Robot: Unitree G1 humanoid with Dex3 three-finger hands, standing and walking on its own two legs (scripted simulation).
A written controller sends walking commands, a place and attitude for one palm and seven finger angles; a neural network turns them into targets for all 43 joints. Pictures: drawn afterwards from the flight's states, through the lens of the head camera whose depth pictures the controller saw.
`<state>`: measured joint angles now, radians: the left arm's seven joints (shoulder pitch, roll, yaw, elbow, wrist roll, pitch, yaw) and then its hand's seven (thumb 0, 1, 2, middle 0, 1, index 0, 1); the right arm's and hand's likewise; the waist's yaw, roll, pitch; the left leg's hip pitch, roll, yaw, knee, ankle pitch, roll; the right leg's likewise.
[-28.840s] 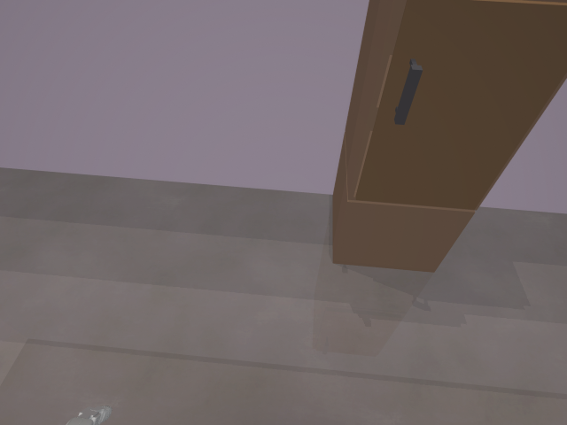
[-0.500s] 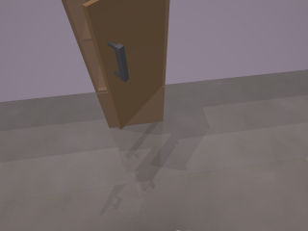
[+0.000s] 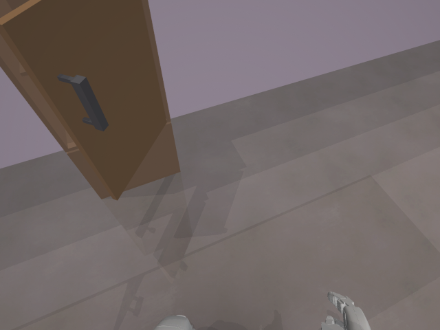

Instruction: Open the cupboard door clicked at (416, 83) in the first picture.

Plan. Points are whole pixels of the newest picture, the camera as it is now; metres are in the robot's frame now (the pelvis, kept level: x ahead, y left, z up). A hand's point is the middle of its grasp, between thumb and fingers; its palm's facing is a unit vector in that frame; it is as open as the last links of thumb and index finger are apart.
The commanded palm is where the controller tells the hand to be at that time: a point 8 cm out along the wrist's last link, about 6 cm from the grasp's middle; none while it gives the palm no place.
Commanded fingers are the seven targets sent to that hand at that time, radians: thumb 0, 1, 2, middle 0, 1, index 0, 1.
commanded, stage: walk to a spot facing it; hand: left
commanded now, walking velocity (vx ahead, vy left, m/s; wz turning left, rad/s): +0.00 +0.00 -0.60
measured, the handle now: (83, 103) +0.52 +0.36 +0.06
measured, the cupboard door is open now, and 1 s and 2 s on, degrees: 47 47 47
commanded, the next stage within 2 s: none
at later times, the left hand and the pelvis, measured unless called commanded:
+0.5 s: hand (153, 305) +0.17 +0.16 -0.16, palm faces -0.30 -0.91 -0.29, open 7.4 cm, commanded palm none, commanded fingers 0.00 0.90 0.90 -0.20 -0.30 -0.20 -0.30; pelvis +0.00 -0.02 -0.01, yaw -18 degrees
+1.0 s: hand (232, 244) +0.31 +0.00 -0.16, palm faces -0.65 -0.75 -0.15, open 7.4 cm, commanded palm none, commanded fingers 0.00 0.90 0.90 -0.20 -0.30 -0.20 -0.30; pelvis +0.10 -0.07 +0.00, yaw -38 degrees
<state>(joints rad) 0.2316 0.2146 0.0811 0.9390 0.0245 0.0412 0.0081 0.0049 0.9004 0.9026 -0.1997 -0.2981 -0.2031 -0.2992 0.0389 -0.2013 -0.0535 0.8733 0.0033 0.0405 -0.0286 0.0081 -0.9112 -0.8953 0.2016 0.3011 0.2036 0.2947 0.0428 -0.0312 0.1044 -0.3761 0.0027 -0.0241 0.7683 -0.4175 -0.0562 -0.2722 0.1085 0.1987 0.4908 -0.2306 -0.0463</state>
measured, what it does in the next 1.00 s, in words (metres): walks ahead, turning right: left foot, then right foot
